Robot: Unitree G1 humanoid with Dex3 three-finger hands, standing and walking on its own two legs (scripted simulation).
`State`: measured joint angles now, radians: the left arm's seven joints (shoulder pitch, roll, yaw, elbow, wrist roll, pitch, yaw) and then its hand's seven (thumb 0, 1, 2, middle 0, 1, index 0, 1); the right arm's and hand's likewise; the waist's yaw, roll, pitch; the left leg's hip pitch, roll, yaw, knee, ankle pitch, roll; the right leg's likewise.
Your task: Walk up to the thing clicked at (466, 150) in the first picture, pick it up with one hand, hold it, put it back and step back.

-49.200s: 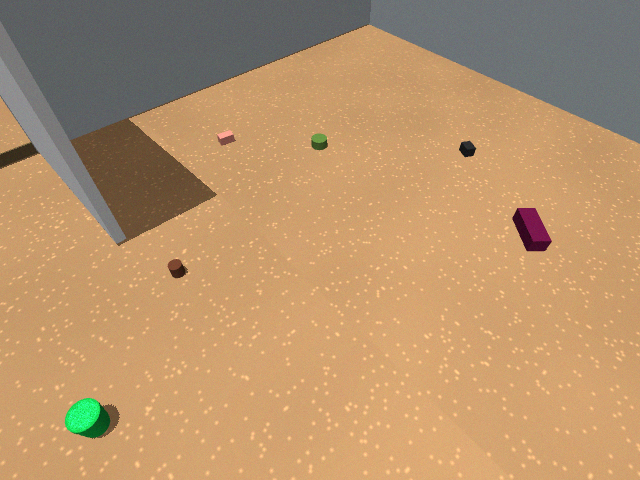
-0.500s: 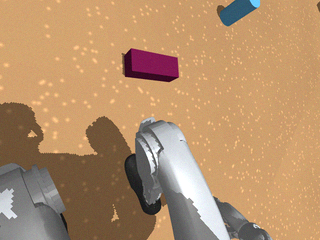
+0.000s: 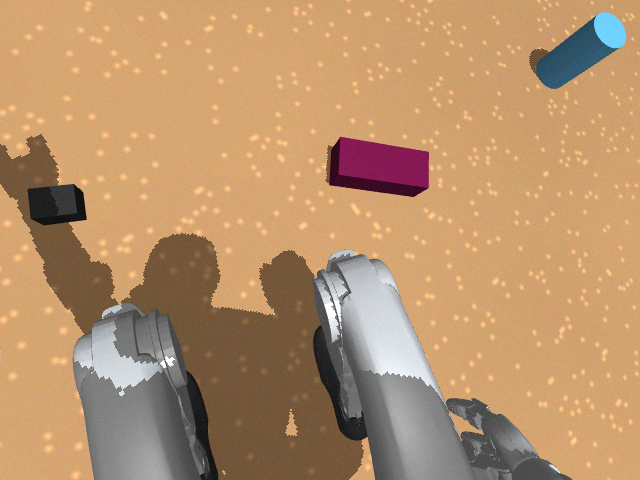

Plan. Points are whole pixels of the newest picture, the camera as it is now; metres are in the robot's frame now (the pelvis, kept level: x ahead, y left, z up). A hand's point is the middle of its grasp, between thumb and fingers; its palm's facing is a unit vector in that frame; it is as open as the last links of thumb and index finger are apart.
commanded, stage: withdraw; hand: left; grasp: from above
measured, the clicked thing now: (58, 205) +0.50 +0.29 -0.33
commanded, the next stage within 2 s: home in 0.34 s
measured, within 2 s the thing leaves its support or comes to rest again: neither
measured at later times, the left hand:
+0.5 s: hand out of the picture +0.53 +0.31 -0.16, palm faces -0.33 -0.04 -0.94, open 12.8 cm
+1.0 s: hand out of the picture +0.36 +0.30 +0.00, palm faces -0.23 -0.62 -0.75, open 7.8 cm
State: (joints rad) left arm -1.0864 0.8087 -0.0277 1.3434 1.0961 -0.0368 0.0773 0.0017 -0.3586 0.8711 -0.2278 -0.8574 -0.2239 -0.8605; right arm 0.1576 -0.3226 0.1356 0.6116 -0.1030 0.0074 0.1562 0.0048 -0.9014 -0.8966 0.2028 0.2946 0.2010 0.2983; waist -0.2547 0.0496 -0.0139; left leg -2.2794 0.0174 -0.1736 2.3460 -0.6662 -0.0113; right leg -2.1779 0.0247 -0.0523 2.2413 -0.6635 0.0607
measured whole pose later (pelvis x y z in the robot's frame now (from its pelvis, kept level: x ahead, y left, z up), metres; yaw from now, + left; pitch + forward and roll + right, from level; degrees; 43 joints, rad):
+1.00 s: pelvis +0.00 +0.00 +0.10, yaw +4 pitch +33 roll -7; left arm -0.40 0.56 0.08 0.53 0.53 0.08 -0.02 0.01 0.80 0.88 -0.22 -0.32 -0.22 -0.32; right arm 0.14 -0.30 -0.02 0.59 0.00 0.05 0.05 0.01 -0.90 -0.90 0.20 0.29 0.20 0.30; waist -0.08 0.03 -0.18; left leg -1.96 0.02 -0.12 2.02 -0.64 -0.01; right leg -1.88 -0.01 -0.03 1.95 -0.65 0.05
